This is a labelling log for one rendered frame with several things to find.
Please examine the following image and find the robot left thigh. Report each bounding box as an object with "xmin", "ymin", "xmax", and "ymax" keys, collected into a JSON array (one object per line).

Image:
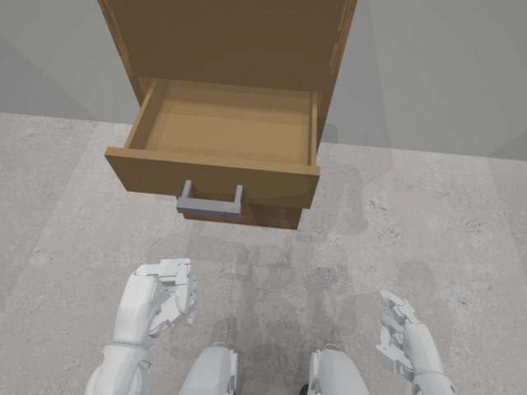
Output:
[{"xmin": 178, "ymin": 346, "xmax": 238, "ymax": 395}]

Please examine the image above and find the left robot forearm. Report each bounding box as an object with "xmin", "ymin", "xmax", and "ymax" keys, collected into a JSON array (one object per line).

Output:
[{"xmin": 85, "ymin": 342, "xmax": 154, "ymax": 395}]

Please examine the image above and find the handle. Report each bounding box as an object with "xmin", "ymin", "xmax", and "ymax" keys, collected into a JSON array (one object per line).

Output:
[{"xmin": 176, "ymin": 180, "xmax": 243, "ymax": 219}]

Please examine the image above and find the robot thigh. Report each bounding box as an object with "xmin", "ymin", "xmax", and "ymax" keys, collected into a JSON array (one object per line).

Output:
[
  {"xmin": 309, "ymin": 349, "xmax": 370, "ymax": 395},
  {"xmin": 178, "ymin": 346, "xmax": 238, "ymax": 395}
]

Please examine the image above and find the right robot hand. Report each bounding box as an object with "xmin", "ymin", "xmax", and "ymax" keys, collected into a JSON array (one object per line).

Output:
[{"xmin": 375, "ymin": 290, "xmax": 444, "ymax": 385}]

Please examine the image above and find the drawer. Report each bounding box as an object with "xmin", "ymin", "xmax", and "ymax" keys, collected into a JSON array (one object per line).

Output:
[{"xmin": 104, "ymin": 78, "xmax": 320, "ymax": 209}]

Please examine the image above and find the cabinet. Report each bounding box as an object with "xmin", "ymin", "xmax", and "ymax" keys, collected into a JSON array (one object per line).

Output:
[{"xmin": 97, "ymin": 0, "xmax": 357, "ymax": 230}]

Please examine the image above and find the right robot forearm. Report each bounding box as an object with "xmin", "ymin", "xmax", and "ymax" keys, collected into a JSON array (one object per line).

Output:
[{"xmin": 412, "ymin": 373, "xmax": 457, "ymax": 395}]

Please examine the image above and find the left robot hand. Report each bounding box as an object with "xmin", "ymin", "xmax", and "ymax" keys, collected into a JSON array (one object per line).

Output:
[{"xmin": 114, "ymin": 258, "xmax": 198, "ymax": 350}]

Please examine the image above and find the robot right thigh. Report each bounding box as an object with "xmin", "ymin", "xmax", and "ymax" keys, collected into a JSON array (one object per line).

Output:
[{"xmin": 309, "ymin": 349, "xmax": 370, "ymax": 395}]

